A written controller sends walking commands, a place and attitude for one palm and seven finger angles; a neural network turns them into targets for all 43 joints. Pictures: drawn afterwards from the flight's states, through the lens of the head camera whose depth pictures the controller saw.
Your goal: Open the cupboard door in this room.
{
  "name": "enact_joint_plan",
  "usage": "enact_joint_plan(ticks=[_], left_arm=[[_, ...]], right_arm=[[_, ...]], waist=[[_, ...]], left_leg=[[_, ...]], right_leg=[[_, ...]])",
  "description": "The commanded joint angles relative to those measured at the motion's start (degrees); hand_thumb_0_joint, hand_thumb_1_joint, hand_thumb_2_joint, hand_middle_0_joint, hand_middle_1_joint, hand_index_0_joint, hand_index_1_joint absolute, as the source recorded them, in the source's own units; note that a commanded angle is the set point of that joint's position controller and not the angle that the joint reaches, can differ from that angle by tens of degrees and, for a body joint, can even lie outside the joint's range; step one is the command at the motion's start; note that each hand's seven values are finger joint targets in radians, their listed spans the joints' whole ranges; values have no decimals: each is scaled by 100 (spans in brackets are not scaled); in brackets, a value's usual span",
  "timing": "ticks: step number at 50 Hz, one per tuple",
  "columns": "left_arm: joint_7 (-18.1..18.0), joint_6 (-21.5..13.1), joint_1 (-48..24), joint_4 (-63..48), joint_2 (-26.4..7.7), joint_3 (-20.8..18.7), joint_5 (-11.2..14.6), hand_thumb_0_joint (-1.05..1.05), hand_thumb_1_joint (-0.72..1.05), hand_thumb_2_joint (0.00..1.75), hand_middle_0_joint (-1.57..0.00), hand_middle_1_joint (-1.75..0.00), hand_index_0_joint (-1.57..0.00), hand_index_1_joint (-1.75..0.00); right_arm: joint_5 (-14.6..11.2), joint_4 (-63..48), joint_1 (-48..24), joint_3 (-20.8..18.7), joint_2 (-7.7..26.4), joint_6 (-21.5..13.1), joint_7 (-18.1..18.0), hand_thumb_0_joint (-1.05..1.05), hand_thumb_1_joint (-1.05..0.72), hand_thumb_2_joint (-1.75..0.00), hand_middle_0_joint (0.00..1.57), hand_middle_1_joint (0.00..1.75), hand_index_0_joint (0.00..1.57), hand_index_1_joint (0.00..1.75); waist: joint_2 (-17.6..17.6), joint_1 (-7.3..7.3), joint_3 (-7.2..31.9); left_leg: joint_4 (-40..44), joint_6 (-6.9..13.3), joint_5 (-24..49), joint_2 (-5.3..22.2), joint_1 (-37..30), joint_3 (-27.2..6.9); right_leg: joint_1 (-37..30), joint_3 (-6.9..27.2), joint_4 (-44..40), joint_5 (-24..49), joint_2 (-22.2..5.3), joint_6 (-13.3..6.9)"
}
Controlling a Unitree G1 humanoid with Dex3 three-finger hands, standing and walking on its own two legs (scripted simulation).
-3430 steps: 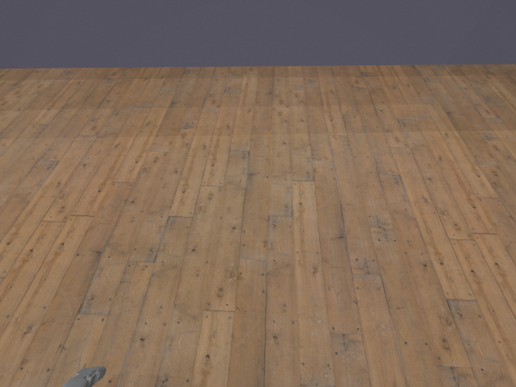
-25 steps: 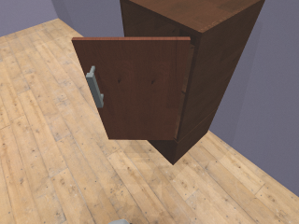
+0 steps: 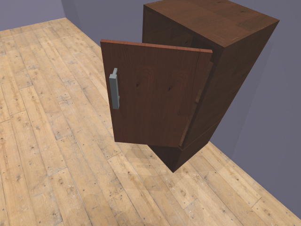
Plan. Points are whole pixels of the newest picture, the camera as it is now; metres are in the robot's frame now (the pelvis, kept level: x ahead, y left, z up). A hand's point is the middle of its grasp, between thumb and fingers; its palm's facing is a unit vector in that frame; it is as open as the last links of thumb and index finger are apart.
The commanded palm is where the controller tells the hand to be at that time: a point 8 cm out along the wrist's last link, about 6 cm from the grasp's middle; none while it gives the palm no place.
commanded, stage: come to a stop and stand still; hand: left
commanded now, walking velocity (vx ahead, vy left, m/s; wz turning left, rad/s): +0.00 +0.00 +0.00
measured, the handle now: (115, 89) +0.56 +0.18 +0.01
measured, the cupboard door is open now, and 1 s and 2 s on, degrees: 47 47 47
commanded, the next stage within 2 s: look again from close up in 0.48 s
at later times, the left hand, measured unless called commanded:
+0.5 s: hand out of the picture -0.01 +0.18 -0.18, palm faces +0.03 -0.99 -0.15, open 7.4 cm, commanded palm none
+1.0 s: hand out of the picture -0.03 +0.18 -0.18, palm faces +0.04 -0.99 -0.17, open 7.4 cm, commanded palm none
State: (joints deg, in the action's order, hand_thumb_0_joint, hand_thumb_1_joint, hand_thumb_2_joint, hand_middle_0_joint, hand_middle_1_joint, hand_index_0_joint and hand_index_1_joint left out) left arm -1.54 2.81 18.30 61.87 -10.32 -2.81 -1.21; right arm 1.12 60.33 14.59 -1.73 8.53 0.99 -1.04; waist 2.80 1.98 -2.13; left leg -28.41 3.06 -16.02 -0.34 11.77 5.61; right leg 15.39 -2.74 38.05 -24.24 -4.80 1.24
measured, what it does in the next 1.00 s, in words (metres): stands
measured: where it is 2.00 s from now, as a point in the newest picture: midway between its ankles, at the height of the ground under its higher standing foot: outside the picture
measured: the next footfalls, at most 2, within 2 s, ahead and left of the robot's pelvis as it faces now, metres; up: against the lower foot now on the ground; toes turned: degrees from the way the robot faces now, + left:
none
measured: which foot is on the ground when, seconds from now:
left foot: down 0.00-1.00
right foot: down 0.00-1.00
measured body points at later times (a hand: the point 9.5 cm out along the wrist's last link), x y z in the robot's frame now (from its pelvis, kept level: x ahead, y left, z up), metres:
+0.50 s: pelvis +0.00 +0.03 +0.01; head +0.01 +0.04 +0.46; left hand -0.01 +0.24 -0.16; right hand -0.02 -0.19 -0.15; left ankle +0.00 +0.08 -0.74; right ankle -0.01 -0.12 -0.74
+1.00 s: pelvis -0.02 +0.02 +0.00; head -0.03 +0.03 +0.45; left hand -0.04 +0.23 -0.16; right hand +0.00 -0.21 -0.15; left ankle +0.00 +0.09 -0.74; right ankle -0.01 -0.12 -0.74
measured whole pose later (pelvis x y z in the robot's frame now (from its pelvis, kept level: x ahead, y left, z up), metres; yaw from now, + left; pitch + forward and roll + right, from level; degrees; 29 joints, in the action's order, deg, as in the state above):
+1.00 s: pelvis -0.02 +0.02 +0.00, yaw +1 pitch -2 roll +0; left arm -2.1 -0.5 19.8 61.8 -7.9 0.9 -1.1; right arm 0.6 60.6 17.1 -0.1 9.5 -0.8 -0.7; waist 0.5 0.1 0.2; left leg -27.2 4.5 -13.5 -2.2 12.3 5.9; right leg 11.4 -3.8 27.6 -14.2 -3.8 1.9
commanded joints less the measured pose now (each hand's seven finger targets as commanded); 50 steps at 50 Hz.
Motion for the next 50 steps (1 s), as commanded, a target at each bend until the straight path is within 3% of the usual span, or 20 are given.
enact_joint_plan(ticks=[1,3,4,6,7,8,10,16,26,28,29,30,31,32,33,34,35,37,40,50], left_arm=[[8,-169,95,-190,-17,86,-4,0,90,90,-20,-30,-20,-30],[-12,-207,254,-99,-4,97,18,0,90,90,-20,-30,-20,-30],[-28,-234,361,-9,-29,103,20,0,90,90,-20,-30,-20,-30],[-61,-301,368,60,-184,122,12,0,90,90,-20,-30,-20,-30],[-61,-305,285,54,-238,143,19,0,90,90,-20,-30,-20,-30],[-57,-286,236,53,-265,153,24,0,90,90,-20,-30,-20,-30],[-57,-282,150,91,-198,164,8,0,90,90,-20,-30,-20,-30],[-78,-237,198,134,-158,182,14,0,90,90,-20,-30,-20,-30],[-96,-246,369,233,-54,211,23,0,90,90,-20,-30,-20,-30],[-101,-259,421,264,-8,214,27,0,90,90,-20,-30,-20,-30],[-316,-421,337,289,-287,336,-53,0,90,90,-20,-30,-20,-30],[-300,-519,573,250,-398,282,-44,0,90,90,-20,-30,-20,-30],[-253,-498,639,174,-302,256,-9,0,90,90,-20,-30,-20,-30],[-233,-500,681,177,-215,302,28,0,90,90,-20,-30,-20,-30],[-220,-479,579,158,-177,322,52,0,90,90,-20,-30,-20,-30],[-203,-458,535,109,-128,323,59,0,90,90,-20,-30,-20,-30],[-192,-432,455,70,-154,332,36,0,90,90,-20,-30,-20,-30],[-164,-400,373,11,-108,335,22,0,90,90,-20,-30,-20,-30],[-132,-374,412,-85,-142,323,-14,0,90,90,-20,-30,-20,-30],[-99,-416,542,-192,-216,317,-2,0,90,90,-20,-30,-20,-30]], right_arm=[[13,-129,89,-68,754,-141,-132,0,-90,-90,20,30,20,30],[-13,-36,146,-56,722,-162,-155,0,-90,-90,20,30,20,30],[-38,8,157,-55,701,-169,-160,0,-90,-90,20,30,20,30],[-86,40,208,-16,529,-176,-136,0,-90,-90,20,30,20,30],[-89,61,240,7,481,-167,-120,0,-90,-90,20,30,20,30],[-75,92,261,9,457,-173,-102,0,-90,-90,20,30,20,30],[-53,163,241,-14,533,-139,-98,0,-90,-90,20,30,20,30],[-45,305,324,41,537,-182,-105,0,-90,-90,20,30,20,30],[-59,437,572,46,447,-208,-133,0,-90,-90,20,30,20,30],[-57,466,621,43,402,-222,-143,0,-90,-90,20,30,20,30],[-128,-1,342,144,751,-315,-54,0,-90,-90,20,30,20,30],[-78,-56,338,178,631,-391,-56,0,-90,-90,20,30,20,30],[-44,21,752,114,489,-441,-93,0,-90,-90,20,30,20,30],[-34,49,806,128,534,-439,-112,0,-90,-90,20,30,20,30],[-49,23,825,126,586,-407,-122,0,-90,-90,20,30,20,30],[-57,-2,741,109,559,-381,-120,0,-90,-90,20,30,20,30],[-48,-50,666,124,527,-347,-113,0,-90,-90,20,30,20,30],[-50,-96,612,104,528,-299,-73,0,-90,-90,20,30,20,30],[-43,-157,551,76,571,-248,-24,0,-90,-90,20,30,20,30],[-57,-171,490,74,617,-278,-5,0,-90,-90,20,30,20,30]], waist=[[-929,-95,-158],[-714,-39,118],[-578,-3,208],[-45,-91,152],[-55,-155,7],[-344,-167,-69],[220,-179,-191],[-417,-137,-265],[-352,-156,-222],[-279,-156,-186],[-463,-188,-362],[-549,-140,-105],[-626,-234,402],[-575,-175,835],[-427,-242,875],[-474,-218,740],[-224,-220,327],[-141,-254,-187],[-282,-224,-689],[-119,-216,-332]], left_leg=[[1336,525,1983,1304,-42,-1187],[988,454,2615,1173,-363,-1013],[821,331,2483,1073,-334,-938],[708,-1,1769,761,-123,-777],[848,-79,1278,670,-61,-751],[1046,-96,945,660,-50,-823],[988,-85,1119,704,-133,-791],[1361,-84,815,755,-33,-894],[1386,-95,944,769,-184,-860],[1337,-90,1098,763,-252,-828],[397,-228,2962,886,192,-869],[212,-313,3586,658,28,-795],[339,-390,3246,644,-168,-816],[204,-251,3344,715,-343,-912],[233,-170,3114,766,-366,-941],[301,-101,2594,751,-311,-935],[360,-52,2076,731,16,-969],[675,-48,845,656,425,-1010],[1109,-25,-528,632,931,-1129],[1101,-25,-196,595,467,-968]], right_leg=[[147,-22,108,56,-11,-38],[-199,-62,-738,591,24,-2],[-481,-42,-1265,1094,14,-3],[-756,419,-1734,2085,-281,-153],[-645,490,-1742,2076,-409,-226],[-527,440,-1719,1739,-419,-239],[-434,329,-1697,1733,-241,-179],[-534,278,-1687,1504,-195,-104],[-485,270,-1673,1579,-191,-86],[-469,284,-1669,1648,-195,-91],[-279,316,-1492,1890,-241,-162],[-576,288,-1404,2884,-286,-247],[-862,208,-1013,2439,-287,-345],[-934,224,-1021,2227,-243,-352],[-891,156,-1051,1899,-191,-336],[-762,164,-1132,1651,-183,-320],[-605,179,-1204,1541,-178,-317],[-363,218,-1283,1199,-173,-313],[-188,181,-1291,886,-110,-308],[-249,326,-1557,1169,-161,-281]])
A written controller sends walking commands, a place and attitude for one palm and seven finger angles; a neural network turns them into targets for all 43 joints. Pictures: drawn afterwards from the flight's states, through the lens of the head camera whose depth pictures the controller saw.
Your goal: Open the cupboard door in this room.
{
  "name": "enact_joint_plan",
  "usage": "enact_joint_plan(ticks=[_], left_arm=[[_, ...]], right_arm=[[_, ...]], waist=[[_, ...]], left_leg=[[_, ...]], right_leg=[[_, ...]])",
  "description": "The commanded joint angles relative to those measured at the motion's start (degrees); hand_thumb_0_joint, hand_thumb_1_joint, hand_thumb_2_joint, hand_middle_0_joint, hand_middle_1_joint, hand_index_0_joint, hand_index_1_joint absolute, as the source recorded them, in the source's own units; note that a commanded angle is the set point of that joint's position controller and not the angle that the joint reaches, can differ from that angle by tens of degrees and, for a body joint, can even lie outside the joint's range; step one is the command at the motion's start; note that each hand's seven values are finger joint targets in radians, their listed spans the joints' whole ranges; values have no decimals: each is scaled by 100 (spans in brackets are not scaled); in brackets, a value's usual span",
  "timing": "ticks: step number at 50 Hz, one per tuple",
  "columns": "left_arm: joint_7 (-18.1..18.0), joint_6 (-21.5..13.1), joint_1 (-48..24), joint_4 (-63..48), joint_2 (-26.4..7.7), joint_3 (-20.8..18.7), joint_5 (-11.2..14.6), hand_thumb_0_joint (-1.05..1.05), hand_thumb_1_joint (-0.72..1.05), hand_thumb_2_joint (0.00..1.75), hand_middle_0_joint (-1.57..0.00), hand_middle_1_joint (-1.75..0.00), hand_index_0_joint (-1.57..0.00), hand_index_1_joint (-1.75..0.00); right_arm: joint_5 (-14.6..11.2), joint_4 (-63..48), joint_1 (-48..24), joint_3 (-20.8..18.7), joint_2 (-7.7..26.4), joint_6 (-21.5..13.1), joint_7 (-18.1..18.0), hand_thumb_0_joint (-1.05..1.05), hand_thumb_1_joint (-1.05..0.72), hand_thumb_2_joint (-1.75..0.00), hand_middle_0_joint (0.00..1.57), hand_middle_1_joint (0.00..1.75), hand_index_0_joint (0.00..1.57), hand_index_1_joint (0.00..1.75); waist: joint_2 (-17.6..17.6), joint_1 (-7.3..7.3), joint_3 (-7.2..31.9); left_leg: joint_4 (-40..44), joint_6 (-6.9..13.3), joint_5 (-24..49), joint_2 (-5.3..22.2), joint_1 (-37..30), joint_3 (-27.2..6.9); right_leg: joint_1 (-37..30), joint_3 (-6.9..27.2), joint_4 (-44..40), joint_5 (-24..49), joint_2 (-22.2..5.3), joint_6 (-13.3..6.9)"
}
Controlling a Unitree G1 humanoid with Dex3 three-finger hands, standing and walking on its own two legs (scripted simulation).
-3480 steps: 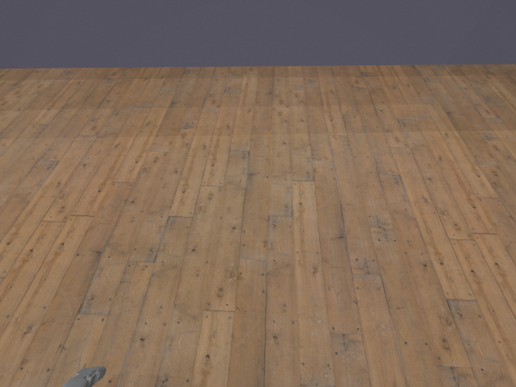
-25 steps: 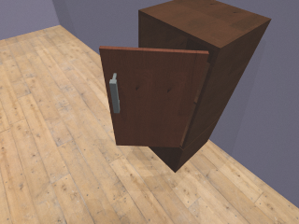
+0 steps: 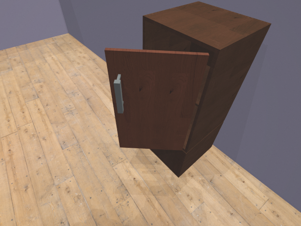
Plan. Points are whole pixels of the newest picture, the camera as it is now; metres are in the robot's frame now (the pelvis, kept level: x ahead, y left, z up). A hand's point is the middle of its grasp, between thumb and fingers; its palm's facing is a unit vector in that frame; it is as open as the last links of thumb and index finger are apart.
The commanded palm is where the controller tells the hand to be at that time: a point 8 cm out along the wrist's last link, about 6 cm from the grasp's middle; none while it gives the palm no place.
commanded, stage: look again from close up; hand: left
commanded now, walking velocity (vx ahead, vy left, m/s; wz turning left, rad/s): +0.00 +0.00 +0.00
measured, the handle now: (119, 94) +0.58 +0.16 +0.01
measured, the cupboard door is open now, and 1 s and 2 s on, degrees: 47 47 47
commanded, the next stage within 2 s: shuffle to correct the standing spot in 0.04 s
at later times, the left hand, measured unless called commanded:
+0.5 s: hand out of the picture -0.02 +0.13 -0.18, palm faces +0.04 -0.99 -0.14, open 7.4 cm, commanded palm none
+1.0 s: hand out of the picture +0.03 +0.16 -0.18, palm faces +0.03 -0.97 -0.23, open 7.4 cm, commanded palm none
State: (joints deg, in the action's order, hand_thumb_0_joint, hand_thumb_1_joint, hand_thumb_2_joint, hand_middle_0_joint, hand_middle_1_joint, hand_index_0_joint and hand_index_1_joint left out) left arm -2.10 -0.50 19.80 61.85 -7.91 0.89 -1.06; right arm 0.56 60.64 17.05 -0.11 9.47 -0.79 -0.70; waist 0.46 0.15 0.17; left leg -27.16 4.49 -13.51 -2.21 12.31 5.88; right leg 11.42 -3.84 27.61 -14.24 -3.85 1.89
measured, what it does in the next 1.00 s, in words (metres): stands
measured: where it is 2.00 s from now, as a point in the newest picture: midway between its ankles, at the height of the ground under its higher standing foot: outside the picture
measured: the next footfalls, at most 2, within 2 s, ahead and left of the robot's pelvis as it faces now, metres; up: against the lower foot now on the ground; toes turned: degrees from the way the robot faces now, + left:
none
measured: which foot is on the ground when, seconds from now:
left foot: down 0.00-1.00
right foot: down 0.00-1.00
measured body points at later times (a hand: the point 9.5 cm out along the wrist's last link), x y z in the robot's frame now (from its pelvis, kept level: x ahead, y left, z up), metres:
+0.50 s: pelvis +0.02 -0.03 +0.00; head +0.02 -0.02 +0.45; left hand -0.02 +0.18 -0.17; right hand -0.01 -0.25 -0.16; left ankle +0.02 +0.07 -0.74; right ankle +0.01 -0.14 -0.74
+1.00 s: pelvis +0.00 -0.03 -0.01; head +0.01 -0.02 +0.44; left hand +0.03 +0.21 -0.16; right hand +0.06 -0.26 -0.15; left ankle +0.02 +0.07 -0.74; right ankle +0.01 -0.14 -0.74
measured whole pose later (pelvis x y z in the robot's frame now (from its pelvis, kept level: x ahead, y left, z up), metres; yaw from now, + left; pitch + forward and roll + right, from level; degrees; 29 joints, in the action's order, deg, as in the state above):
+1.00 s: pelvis +0.00 -0.03 -0.01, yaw +0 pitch -2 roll +0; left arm -2.5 1.2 16.6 55.1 -10.9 -0.6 -1.2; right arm 0.9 56.1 12.7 -1.7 9.4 0.2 -1.6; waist 0.5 0.3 -2.6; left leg -33.1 2.2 -16.1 0.6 15.1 5.2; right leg 13.9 -4.3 32.8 -16.9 -1.4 -0.5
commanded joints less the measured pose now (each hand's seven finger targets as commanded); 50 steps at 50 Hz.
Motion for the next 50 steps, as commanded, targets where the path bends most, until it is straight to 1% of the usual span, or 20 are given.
enact_joint_plan(ticks=[1,8,12,14,15,18,23,25,27,29,31,33,36,40,44,45,46,47,49,50], left_arm=[[-42,-93,403,-199,-457,-55,-12,0,90,90,-20,-30,-20,-30],[-26,-106,452,-124,-444,-46,-1,0,90,90,-20,-30,-20,-30],[22,-27,495,-135,-411,-94,-52,0,90,90,-20,-30,-20,-30],[62,14,572,-159,-353,-129,-85,0,90,90,-20,-30,-20,-30],[77,25,611,-186,-345,-142,-106,0,90,90,-20,-30,-20,-30],[121,20,721,-214,-273,-179,-102,0,90,90,-20,-30,-20,-30],[138,-41,854,-237,-325,-235,-70,0,90,90,-20,-30,-20,-30],[93,-96,940,-179,-324,-233,-44,0,90,90,-20,-30,-20,-30],[38,-160,1023,-83,-434,-241,-7,0,90,90,-20,-30,-20,-30],[-4,-213,917,-35,-421,-192,33,0,90,90,-20,-30,-20,-30],[-57,-240,893,-53,-399,-154,45,0,90,90,-20,-30,-20,-30],[-110,-201,870,-106,-532,-191,53,0,90,90,-20,-30,-20,-30],[-158,-123,788,-237,-659,-270,19,0,90,90,-20,-30,-20,-30],[-164,-35,594,-398,-690,-332,1,0,90,90,-20,-30,-20,-30],[-115,44,255,-576,-546,-285,1,0,90,90,-20,-30,-20,-30],[-120,27,48,-911,-1318,-174,-90,0,90,90,-20,-30,-20,-30],[-139,58,141,-1044,-848,-252,-33,0,90,90,-20,-30,-20,-30],[-138,67,115,-1015,-748,-263,-49,0,90,90,-20,-30,-20,-30],[-73,104,172,-1098,-772,-260,-39,0,90,90,-20,-30,-20,-30],[-46,107,174,-1153,-786,-246,-48,0,90,90,-20,-30,-20,-30]], right_arm=[[-4,-178,218,-82,520,-109,-37,0,-90,-90,20,30,20,30],[-3,-13,224,-55,458,-92,-38,0,-90,-90,20,30,20,30],[39,49,277,-129,594,-38,-49,0,-90,-90,20,30,20,30],[55,32,266,-194,680,-9,-64,0,-90,-90,20,30,20,30],[55,15,275,-223,694,-2,-72,0,-90,-90,20,30,20,30],[65,-21,311,-254,687,-25,-95,0,-90,-90,20,30,20,30],[51,-38,390,-246,491,-94,-110,0,-90,-90,20,30,20,30],[28,-20,381,-161,269,-135,-114,0,-90,-90,20,30,20,30],[17,41,420,-62,57,-182,-119,0,-90,-90,20,30,20,30],[-8,148,479,-18,2,-171,-139,0,-90,-90,20,30,20,30],[-45,231,501,-25,95,-183,-184,0,-90,-90,20,30,20,30],[-81,195,434,-66,143,-123,-220,0,-90,-90,20,30,20,30],[-75,102,369,-149,233,-25,-238,0,-90,-90,20,30,20,30],[-47,-60,227,-226,264,62,-212,0,-90,-90,20,30,20,30],[-21,-178,-4,-223,319,85,-160,0,-90,-90,20,30,20,30],[38,-676,-183,-204,899,32,-112,0,-90,-90,20,30,20,30],[60,-786,-289,-290,808,-69,-119,0,-90,-90,20,30,20,30],[78,-793,-276,-339,756,-57,-147,0,-90,-90,20,30,20,30],[59,-967,-285,-347,758,-2,-170,0,-90,-90,20,30,20,30],[84,-1050,-305,-320,726,34,-141,0,-90,-90,20,30,20,30]], waist=[[42,-25,-500],[103,-37,-456],[-175,-42,-636],[-460,-11,-883],[-382,6,-940],[-243,41,-969],[37,40,-798],[405,66,-682],[680,38,-362],[508,-58,-177],[122,-31,57],[2,0,141],[152,17,56],[280,30,114],[-7,8,-99],[-479,-153,-647],[-779,26,-23],[-1023,-18,329],[-815,9,269],[-284,28,90]], left_leg=[[942,-179,-346,770,357,-943],[904,-223,-443,765,252,-862],[1152,-138,-1807,945,555,-1107],[1424,-43,-2398,1125,836,-1328],[1471,21,-2496,1217,884,-1412],[1323,82,-2351,1234,1001,-1408],[705,42,-1601,1037,860,-1043],[176,-81,-574,741,847,-582],[-327,-252,113,485,711,-179],[-135,-343,572,567,284,-260],[-78,-356,1866,716,-83,-358],[-143,-383,2223,746,-172,-338],[-335,-394,2465,756,-87,-283],[-467,-403,2107,734,-80,-268],[-79,-291,1712,899,-166,-534],[335,-350,2101,759,74,-821],[-6,-212,2155,1109,-17,-999],[24,-120,2211,1188,-138,-1110],[108,-28,1166,1123,155,-1130],[76,1,431,1047,477,-1070]], right_leg=[[134,467,-543,224,-283,-342],[141,498,-729,-38,-283,-335],[326,275,-424,-895,-80,-353],[437,102,-162,-972,67,-358],[444,28,-85,-894,107,-369],[412,115,-57,-765,104,-423],[348,474,-340,-726,-80,-552],[49,792,-565,-117,-276,-618],[-320,1016,-604,1500,-621,-687],[-384,833,-380,3122,-633,-628],[-563,578,-114,4433,-494,-417],[-661,590,30,4732,-552,-387],[-616,594,245,4938,-613,-417],[-467,689,259,4400,-724,-569],[103,626,23,2043,-428,-490],[266,454,102,1235,-114,-365],[351,402,361,363,-106,-348],[352,341,435,203,-4,-416],[315,338,282,74,18,-429],[274,396,138,2,-1,-467]])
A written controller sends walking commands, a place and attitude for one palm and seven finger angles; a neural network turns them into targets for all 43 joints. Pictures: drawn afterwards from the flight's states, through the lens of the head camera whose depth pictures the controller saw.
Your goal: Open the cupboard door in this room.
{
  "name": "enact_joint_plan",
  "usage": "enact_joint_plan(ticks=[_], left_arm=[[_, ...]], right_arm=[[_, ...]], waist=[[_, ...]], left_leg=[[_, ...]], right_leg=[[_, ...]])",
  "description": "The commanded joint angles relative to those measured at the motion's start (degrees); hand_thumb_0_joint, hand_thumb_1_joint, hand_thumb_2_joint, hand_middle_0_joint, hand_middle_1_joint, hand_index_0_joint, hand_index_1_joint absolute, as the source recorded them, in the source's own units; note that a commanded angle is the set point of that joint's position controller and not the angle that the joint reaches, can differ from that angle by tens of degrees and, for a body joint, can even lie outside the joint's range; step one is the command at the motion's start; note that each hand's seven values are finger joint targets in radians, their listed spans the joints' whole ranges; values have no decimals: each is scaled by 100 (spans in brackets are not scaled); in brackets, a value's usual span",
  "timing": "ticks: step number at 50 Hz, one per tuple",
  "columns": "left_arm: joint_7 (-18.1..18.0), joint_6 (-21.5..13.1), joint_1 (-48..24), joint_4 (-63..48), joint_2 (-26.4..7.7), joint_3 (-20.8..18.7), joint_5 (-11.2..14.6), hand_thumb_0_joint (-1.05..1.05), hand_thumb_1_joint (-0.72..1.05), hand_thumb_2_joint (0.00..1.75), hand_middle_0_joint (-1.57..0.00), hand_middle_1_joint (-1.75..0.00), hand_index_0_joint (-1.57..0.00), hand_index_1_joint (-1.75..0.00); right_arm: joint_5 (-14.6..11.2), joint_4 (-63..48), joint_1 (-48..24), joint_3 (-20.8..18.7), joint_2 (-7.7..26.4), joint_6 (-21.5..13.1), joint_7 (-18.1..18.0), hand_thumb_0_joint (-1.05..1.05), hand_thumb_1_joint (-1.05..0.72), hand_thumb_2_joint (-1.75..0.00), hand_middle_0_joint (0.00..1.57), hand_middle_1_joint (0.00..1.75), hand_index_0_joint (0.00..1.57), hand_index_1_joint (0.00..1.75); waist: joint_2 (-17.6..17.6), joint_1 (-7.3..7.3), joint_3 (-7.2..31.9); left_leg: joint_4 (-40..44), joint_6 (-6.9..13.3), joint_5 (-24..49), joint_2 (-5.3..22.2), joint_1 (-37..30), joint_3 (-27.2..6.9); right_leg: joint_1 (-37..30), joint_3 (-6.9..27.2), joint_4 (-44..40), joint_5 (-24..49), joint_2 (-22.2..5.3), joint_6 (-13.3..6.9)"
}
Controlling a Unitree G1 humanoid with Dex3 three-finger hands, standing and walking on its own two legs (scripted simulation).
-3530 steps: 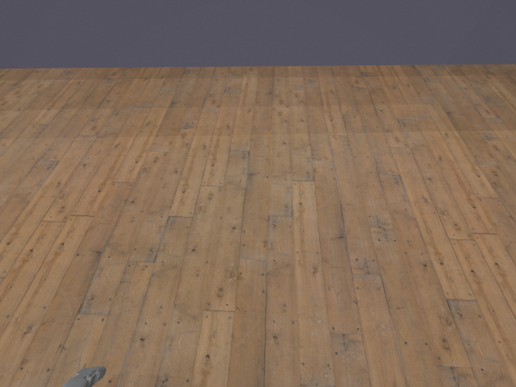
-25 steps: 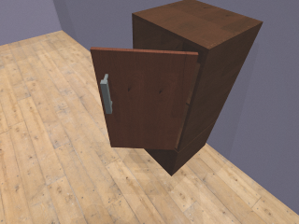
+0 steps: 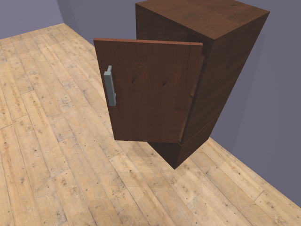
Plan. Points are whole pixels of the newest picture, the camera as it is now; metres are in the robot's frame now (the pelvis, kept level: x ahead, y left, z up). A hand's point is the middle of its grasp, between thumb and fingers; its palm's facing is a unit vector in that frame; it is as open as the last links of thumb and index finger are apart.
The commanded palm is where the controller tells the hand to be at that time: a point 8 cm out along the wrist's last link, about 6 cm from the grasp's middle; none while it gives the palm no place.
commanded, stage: come to a stop and stand still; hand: left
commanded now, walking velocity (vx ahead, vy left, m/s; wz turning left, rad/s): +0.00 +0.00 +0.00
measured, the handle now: (111, 86) +0.58 +0.19 +0.01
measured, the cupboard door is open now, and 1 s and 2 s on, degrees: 47 47 47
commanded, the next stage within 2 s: look again from close up in 1.74 s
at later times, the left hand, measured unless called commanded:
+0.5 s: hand out of the picture -0.05 +0.19 -0.17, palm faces +0.04 -0.98 -0.18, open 7.4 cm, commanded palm none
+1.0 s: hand out of the picture -0.16 +0.19 -0.18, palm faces +0.14 -0.98 -0.16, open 7.4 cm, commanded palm none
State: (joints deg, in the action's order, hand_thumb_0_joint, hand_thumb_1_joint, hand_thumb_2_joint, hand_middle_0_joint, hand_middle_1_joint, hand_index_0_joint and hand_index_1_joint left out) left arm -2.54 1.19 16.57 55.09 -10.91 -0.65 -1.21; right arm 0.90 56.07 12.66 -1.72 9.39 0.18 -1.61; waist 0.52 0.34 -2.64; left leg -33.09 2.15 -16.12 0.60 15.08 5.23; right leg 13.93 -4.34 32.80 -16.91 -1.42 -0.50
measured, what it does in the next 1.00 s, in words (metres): walks backwards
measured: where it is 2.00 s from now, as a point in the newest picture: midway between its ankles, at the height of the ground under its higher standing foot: outside the picture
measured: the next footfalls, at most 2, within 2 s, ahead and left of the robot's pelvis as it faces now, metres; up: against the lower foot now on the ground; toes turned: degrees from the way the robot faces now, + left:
left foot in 1.06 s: -0.06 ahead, +0.13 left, +0.00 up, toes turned +3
right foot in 1.30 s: -0.08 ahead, -0.08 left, +0.00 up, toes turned -1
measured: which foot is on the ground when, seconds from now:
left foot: down 0.00-0.90, up 0.92-1.00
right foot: down 0.00-1.00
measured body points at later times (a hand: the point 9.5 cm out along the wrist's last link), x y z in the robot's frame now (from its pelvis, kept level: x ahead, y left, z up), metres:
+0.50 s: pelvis -0.06 +0.02 +0.00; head -0.07 +0.03 +0.45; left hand -0.05 +0.25 -0.15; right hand -0.05 -0.21 -0.15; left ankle +0.02 +0.09 -0.73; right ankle +0.01 -0.11 -0.73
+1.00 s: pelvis -0.09 +0.04 +0.00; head -0.12 +0.05 +0.45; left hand -0.16 +0.24 -0.17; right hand -0.05 -0.19 -0.15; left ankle -0.07 +0.11 -0.70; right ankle +0.01 -0.11 -0.73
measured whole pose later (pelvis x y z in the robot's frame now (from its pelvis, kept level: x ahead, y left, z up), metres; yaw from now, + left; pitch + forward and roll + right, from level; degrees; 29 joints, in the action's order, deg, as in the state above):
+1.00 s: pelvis -0.09 +0.04 +0.00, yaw +2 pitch -3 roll -1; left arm -2.4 3.0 25.6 62.3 -6.1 -2.6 -1.9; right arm 0.6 59.6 15.1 -4.0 9.0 2.5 -0.3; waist 0.5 0.8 1.3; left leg -49.0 1.5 -20.6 -2.2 21.7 3.3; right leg 18.6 0.0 28.0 -8.7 -2.3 0.7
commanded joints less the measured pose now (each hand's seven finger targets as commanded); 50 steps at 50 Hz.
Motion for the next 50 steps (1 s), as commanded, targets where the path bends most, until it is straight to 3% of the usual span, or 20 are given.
enact_joint_plan(ticks=[1,4,6,8,10,13,17,23,28,36,38,40,42,43,45,46,47,48,49,50], left_arm=[[18,-51,416,-507,-530,-121,-47,0,90,90,-20,-30,-20,-30],[31,-50,80,-713,-731,-187,-46,0,90,90,-20,-30,-20,-30],[28,-47,13,-757,-774,-194,-33,0,90,90,-20,-30,-20,-30],[29,-44,-42,-786,-783,-199,-26,0,90,90,-20,-30,-20,-30],[41,-51,77,-753,-731,-174,-33,0,90,90,-20,-30,-20,-30],[64,-61,328,-594,-629,-170,-43,0,90,90,-20,-30,-20,-30],[88,-86,602,-387,-482,-138,-48,0,90,90,-20,-30,-20,-30],[72,-134,620,-188,-439,-131,-39,0,90,90,-20,-30,-20,-30],[68,-126,703,16,-334,-131,-30,0,90,90,-20,-30,-20,-30],[91,-58,1463,435,44,-150,-89,0,90,90,-20,-30,-20,-30],[92,-19,1730,532,147,-177,-101,0,90,90,-20,-30,-20,-30],[79,-19,1883,583,168,-182,-109,0,90,90,-20,-30,-20,-30],[53,-27,1893,556,131,-196,-118,0,90,90,-20,-30,-20,-30],[36,-32,1762,508,21,-193,-123,0,90,90,-20,-30,-20,-30],[-41,-26,834,258,-352,-270,-95,0,90,90,-20,-30,-20,-30],[-89,-17,50,27,-436,-322,-80,0,90,90,-20,-30,-20,-30],[-109,-49,-428,-126,-468,-358,-78,0,90,90,-20,-30,-20,-30],[-104,-81,-552,-180,-482,-371,-90,0,90,90,-20,-30,-20,-30],[-90,-86,-328,-129,-457,-371,-104,0,90,90,-20,-30,-20,-30],[-66,-68,27,-26,-457,-365,-98,0,90,90,-20,-30,-20,-30]], right_arm=[[59,-643,171,-187,716,-35,-30,0,-90,-90,20,30,20,30],[84,-663,396,-192,680,10,28,0,-90,-90,20,30,20,30],[96,-625,521,-163,603,30,75,0,-90,-90,20,30,20,30],[95,-609,568,-157,651,17,88,0,-90,-90,20,30,20,30],[101,-603,506,-135,703,-9,107,0,-90,-90,20,30,20,30],[99,-588,329,-165,882,-30,102,0,-90,-90,20,30,20,30],[76,-441,329,-154,837,-34,98,0,-90,-90,20,30,20,30],[46,-115,646,-131,618,-3,99,0,-90,-90,20,30,20,30],[36,120,828,-131,486,18,76,0,-90,-90,20,30,20,30],[8,167,346,-208,668,37,40,0,-90,-90,20,30,20,30],[7,122,164,-232,714,62,38,0,-90,-90,20,30,20,30],[6,113,76,-241,705,80,48,0,-90,-90,20,30,20,30],[4,89,71,-246,613,136,65,0,-90,-90,20,30,20,30],[-6,87,147,-231,499,196,85,0,-90,-90,20,30,20,30],[-23,245,734,-276,221,344,83,0,-90,-90,20,30,20,30],[-13,382,1115,-343,254,359,73,0,-90,-90,20,30,20,30],[-9,500,1411,-349,265,314,76,0,-90,-90,20,30,20,30],[-24,529,1536,-315,183,232,88,0,-90,-90,20,30,20,30],[-39,501,1547,-241,59,130,92,0,-90,-90,20,30,20,30],[-65,481,1375,-171,-36,63,102,0,-90,-90,20,30,20,30]], waist=[[64,-45,173],[515,-183,-276],[449,-221,-309],[296,-214,-398],[-96,-110,-430],[-361,45,-353],[-280,107,-178],[124,-64,-166],[-8,-148,-204],[-660,195,-136],[-683,289,-111],[-441,324,-105],[19,278,-336],[520,172,-564],[1741,-326,-562],[1679,-622,-442],[1444,-788,-232],[1132,-789,-152],[815,-679,-159],[343,-466,-316]], left_leg=[[620,166,18,591,425,-883],[386,49,-622,263,566,-675],[350,51,-688,218,383,-636],[606,73,-842,311,493,-784],[1169,124,-1248,488,828,-1042],[1788,189,-1885,744,1330,-1365],[1855,175,-1894,718,1310,-1267],[1372,66,-1319,421,693,-964],[1195,27,-1242,367,464,-918],[2175,162,-2259,796,1579,-1315],[2313,210,-2345,883,1815,-1332],[2200,213,-2265,842,1759,-1267],[1754,64,-2208,521,1598,-1012],[1289,-61,-2063,207,1332,-820],[-1458,-237,-567,-308,-367,-240],[-2534,-178,-400,-281,-871,-413],[-2916,-124,-430,-199,-940,-543],[-2483,-96,-595,-95,-765,-525],[-1396,-78,-741,-18,-533,-440],[-7,-99,-607,-59,-398,-275]], right_leg=[[164,633,-537,44,-363,-264],[856,1104,-1000,-1053,-628,-424],[1155,1121,-1163,-1452,-663,-410],[1212,952,-1026,-1417,-543,-337],[866,694,-785,-1182,-336,-209],[186,385,-423,-590,-139,-82],[-115,409,-478,-427,-150,-64],[531,899,-1149,-1132,-391,-151],[897,943,-1268,-1326,-403,-150],[-349,292,17,-294,17,-12],[-600,194,387,-225,73,-15],[-611,242,229,-265,52,-44],[-132,684,-508,-906,-96,-127],[579,1182,-1218,-1780,-337,-241],[2783,2462,-2969,-3578,-1385,-647],[3342,2444,-3093,-3139,-1520,-703],[3271,2042,-2839,-2219,-1376,-646],[2731,1617,-2478,-1450,-1189,-567],[2012,1391,-2064,-969,-1036,-481],[1566,1265,-1593,-1009,-863,-387]])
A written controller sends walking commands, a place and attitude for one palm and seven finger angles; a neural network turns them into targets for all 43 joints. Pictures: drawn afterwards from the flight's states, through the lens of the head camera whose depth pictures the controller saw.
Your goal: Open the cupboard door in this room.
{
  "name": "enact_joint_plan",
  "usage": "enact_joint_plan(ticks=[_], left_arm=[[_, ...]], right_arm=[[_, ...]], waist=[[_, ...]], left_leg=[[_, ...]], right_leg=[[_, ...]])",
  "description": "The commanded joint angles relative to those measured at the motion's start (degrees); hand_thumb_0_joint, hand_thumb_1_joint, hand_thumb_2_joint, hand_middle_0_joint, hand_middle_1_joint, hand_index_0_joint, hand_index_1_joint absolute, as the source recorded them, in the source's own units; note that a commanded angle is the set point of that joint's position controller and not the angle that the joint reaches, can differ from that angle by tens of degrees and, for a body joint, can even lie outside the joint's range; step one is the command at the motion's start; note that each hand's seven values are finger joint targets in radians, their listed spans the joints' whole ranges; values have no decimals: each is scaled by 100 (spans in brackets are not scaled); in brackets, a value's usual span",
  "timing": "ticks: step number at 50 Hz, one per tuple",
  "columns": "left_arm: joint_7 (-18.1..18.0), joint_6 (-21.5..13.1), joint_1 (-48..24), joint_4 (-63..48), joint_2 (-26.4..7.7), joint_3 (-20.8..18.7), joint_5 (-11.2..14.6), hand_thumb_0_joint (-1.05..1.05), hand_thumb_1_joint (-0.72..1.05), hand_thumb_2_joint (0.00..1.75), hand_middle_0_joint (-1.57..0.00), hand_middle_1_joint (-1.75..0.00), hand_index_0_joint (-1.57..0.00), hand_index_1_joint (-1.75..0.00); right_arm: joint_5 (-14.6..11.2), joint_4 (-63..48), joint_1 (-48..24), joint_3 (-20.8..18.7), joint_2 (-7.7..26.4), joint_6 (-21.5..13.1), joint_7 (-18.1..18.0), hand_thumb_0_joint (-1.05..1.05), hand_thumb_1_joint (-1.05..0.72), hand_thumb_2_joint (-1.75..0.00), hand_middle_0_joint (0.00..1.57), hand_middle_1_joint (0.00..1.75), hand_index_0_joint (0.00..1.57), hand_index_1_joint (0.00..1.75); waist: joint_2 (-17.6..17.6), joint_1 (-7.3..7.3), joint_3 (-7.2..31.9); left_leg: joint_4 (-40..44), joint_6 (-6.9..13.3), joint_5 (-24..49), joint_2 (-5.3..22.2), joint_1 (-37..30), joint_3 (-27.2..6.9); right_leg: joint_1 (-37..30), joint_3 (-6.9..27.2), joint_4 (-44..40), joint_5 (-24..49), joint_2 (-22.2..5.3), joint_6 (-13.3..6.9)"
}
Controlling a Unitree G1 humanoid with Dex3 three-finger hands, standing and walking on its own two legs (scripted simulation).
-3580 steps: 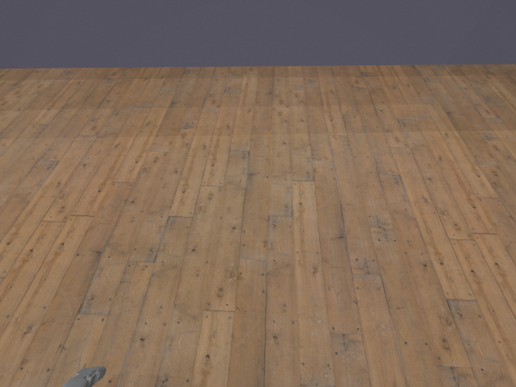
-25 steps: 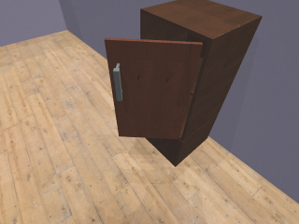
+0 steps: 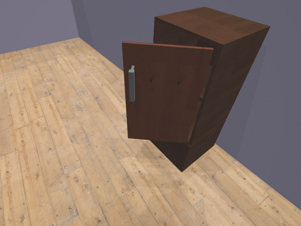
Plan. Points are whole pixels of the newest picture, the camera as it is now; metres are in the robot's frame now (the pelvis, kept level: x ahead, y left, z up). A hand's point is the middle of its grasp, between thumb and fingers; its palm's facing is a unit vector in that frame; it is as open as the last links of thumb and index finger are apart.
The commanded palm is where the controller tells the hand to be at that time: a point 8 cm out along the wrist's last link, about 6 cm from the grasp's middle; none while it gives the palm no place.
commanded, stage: come to a stop and stand still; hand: left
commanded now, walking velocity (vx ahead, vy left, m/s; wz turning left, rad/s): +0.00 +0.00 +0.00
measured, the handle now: (132, 83) +0.68 +0.13 +0.02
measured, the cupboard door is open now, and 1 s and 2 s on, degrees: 47 47 47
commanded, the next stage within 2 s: look again from close up in 0.74 s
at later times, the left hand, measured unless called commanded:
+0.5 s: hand out of the picture -0.02 +0.20 -0.17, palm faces -0.01 -0.98 -0.18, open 7.4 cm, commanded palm none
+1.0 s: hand out of the picture -0.07 +0.16 -0.16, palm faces +0.01 -0.99 -0.14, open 7.4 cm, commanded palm none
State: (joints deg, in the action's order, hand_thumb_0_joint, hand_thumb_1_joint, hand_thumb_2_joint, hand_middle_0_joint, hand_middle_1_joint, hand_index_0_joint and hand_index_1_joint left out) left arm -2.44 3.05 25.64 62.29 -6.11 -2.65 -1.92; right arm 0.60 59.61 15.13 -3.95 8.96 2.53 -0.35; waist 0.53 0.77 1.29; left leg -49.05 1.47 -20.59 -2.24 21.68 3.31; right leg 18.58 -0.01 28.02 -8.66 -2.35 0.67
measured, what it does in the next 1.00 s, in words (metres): steps on the spot: left foot, then right foot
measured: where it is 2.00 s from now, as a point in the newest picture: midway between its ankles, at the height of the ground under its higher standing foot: outside the picture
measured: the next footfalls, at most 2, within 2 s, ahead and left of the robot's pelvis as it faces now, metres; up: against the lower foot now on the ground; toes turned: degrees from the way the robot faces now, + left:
left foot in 0.06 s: +0.04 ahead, +0.09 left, +0.00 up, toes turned +1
right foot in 0.30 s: +0.01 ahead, -0.12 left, +0.00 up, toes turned -3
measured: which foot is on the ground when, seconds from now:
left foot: up 0.00-0.04, down 0.06-1.00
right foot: down 0.00-0.06, up 0.08-0.28, down 0.30-1.00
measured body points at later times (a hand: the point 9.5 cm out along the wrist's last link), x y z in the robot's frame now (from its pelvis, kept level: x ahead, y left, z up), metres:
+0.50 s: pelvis -0.03 +0.03 +0.01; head -0.03 +0.04 +0.46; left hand -0.01 +0.25 -0.15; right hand -0.07 -0.17 -0.15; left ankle +0.00 +0.09 -0.73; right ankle -0.03 -0.12 -0.73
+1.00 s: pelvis -0.03 +0.01 +0.01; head -0.03 +0.01 +0.46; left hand -0.07 +0.21 -0.15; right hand -0.04 -0.21 -0.15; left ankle +0.00 +0.09 -0.73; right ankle -0.03 -0.12 -0.73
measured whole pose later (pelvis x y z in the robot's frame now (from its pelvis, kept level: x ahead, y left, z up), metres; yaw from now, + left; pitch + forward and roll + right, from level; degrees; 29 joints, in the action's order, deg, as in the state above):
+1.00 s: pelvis -0.03 +0.01 +0.01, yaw -2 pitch -1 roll +0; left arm -2.1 -0.8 22.4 65.0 -5.2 0.3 -1.0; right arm 0.2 64.9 16.4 -1.1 7.9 -0.4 -1.5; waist 0.1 0.3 -0.1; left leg -21.6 3.8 -10.0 -2.4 11.4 4.8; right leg 10.3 -0.2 23.1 -12.3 -1.2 1.0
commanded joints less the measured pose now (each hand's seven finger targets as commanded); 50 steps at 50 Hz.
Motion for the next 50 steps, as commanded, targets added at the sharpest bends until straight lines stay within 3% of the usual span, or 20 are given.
enact_joint_plan(ticks=[1,2,3,4,5,7,8,10,11,12,13,14,15,16,17,18,24,29,41,50], left_arm=[[-54,-207,-412,-618,-870,-139,-11,0,90,90,-20,-30,-20,-30],[-21,-170,-95,-510,-751,-128,33,0,90,90,-20,-30,-20,-30],[18,-164,60,-495,-545,-111,86,0,90,90,-20,-30,-20,-30],[52,-176,-61,-547,-490,-105,81,0,90,90,-20,-30,-20,-30],[60,-140,-117,-518,-478,-103,27,0,90,90,-20,-30,-20,-30],[60,-118,-147,-428,-420,-75,-11,0,90,90,-20,-30,-20,-30],[62,-163,-166,-441,-356,-51,5,0,90,90,-20,-30,-20,-30],[74,-245,-376,-472,-286,26,37,0,90,90,-20,-30,-20,-30],[62,-289,-434,-471,-245,44,66,0,90,90,-20,-30,-20,-30],[46,-332,-340,-407,-275,61,92,0,90,90,-20,-30,-20,-30],[19,-372,-263,-324,-337,70,107,0,90,90,-20,-30,-20,-30],[-16,-389,-214,-273,-414,77,123,0,90,90,-20,-30,-20,-30],[-39,-395,-201,-273,-500,87,139,0,90,90,-20,-30,-20,-30],[-40,-367,-204,-257,-553,91,130,0,90,90,-20,-30,-20,-30],[-32,-342,-221,-219,-536,89,104,0,90,90,-20,-30,-20,-30],[-31,-344,-297,-194,-512,92,103,0,90,90,-20,-30,-20,-30],[-9,-306,-315,-139,-467,131,70,0,90,90,-20,-30,-20,-30],[-4,-337,-112,-57,-433,152,54,0,90,90,-20,-30,-20,-30],[-20,-446,98,88,-375,218,64,0,90,90,-20,-30,-20,-30],[-28,-459,137,140,-385,245,71,0,90,90,-20,-30,-20,-30]], right_arm=[[-22,82,995,102,-23,-227,-39,0,-90,-90,20,30,20,30],[4,6,875,94,150,-263,-78,0,-90,-90,20,30,20,30],[64,-118,733,51,473,-316,-110,0,-90,-90,20,30,20,30],[76,-318,304,27,710,-327,-163,0,-90,-90,20,30,20,30],[87,-349,-8,35,684,-378,-169,0,-90,-90,20,30,20,30],[62,-306,-69,83,593,-379,-169,0,-90,-90,20,30,20,30],[66,-278,-27,96,552,-379,-174,0,-90,-90,20,30,20,30],[72,-120,232,125,510,-376,-193,0,-90,-90,20,30,20,30],[76,-36,431,139,465,-378,-206,0,-90,-90,20,30,20,30],[61,60,610,159,434,-387,-216,0,-90,-90,20,30,20,30],[27,135,726,173,366,-406,-215,0,-90,-90,20,30,20,30],[-13,170,765,198,255,-419,-209,0,-90,-90,20,30,20,30],[-27,193,797,224,215,-437,-195,0,-90,-90,20,30,20,30],[-26,216,799,219,204,-457,-182,0,-90,-90,20,30,20,30],[-10,260,783,203,283,-450,-180,0,-90,-90,20,30,20,30],[-1,288,736,180,363,-426,-188,0,-90,-90,20,30,20,30],[-2,341,639,153,398,-342,-151,0,-90,-90,20,30,20,30],[-2,373,620,144,392,-304,-133,0,-90,-90,20,30,20,30],[-33,378,554,195,317,-350,-146,0,-90,-90,20,30,20,30],[-31,422,534,244,320,-357,-150,0,-90,-90,20,30,20,30]], waist=[[-37,-259,-827],[-637,-119,-927],[-1409,-30,-1036],[-1404,103,-1194],[-1168,213,-1063],[-681,206,-977],[-383,193,-982],[-160,70,-919],[-169,21,-850],[-75,25,-730],[-22,-16,-579],[-37,-50,-480],[-199,-56,-338],[-422,-69,-290],[-342,-74,-161],[72,-70,-133],[-88,-75,-759],[-124,-83,-797],[-25,-153,-533],[50,-123,-699]], left_leg=[[2625,-69,-185,150,-1022,-55],[3175,0,-634,378,-782,-626],[3876,332,-1543,1255,-216,-1852],[4331,707,-2022,1844,925,-2166],[4412,813,-1803,1807,1213,-2269],[4277,755,-1295,1648,1022,-1944],[4112,766,-854,1574,641,-1761],[3799,739,-61,1448,-151,-1517],[3585,684,411,1382,-463,-1446],[3304,574,819,1274,-596,-1379],[3114,392,1148,1102,-526,-1191],[3084,241,1276,952,-441,-1036],[3105,163,1533,867,-542,-946],[3272,79,1439,845,-723,-980],[3297,53,1696,908,-927,-998],[3235,101,1595,965,-995,-1007],[3852,115,-280,964,-473,-1127],[3808,129,-445,892,-504,-1072],[3388,103,520,808,-1036,-799],[3358,91,647,802,-994,-748]], right_leg=[[894,771,-571,-2023,-576,-430],[876,650,-99,-2103,-260,-299],[883,255,630,-1538,105,-105],[189,-22,1309,-1042,60,-20],[-106,112,1840,-990,-8,-13],[-3,260,2438,-1001,-23,-12],[128,233,2145,-1086,-65,-33],[182,63,1036,-1232,-115,-36],[-41,24,292,-1166,-101,-28],[-441,26,-488,-579,-59,-44],[-866,235,-796,58,-160,-121],[-1106,467,-743,340,-340,-224],[-1225,458,-675,634,-449,-294],[-1080,319,-551,419,-449,-289],[-1010,240,-441,370,-317,-225],[-971,215,-479,269,-232,-172],[-724,185,-606,-320,-240,-133],[-547,236,-695,-501,-243,-138],[-358,436,-913,-232,-355,-180],[-319,468,-980,-311,-360,-189]])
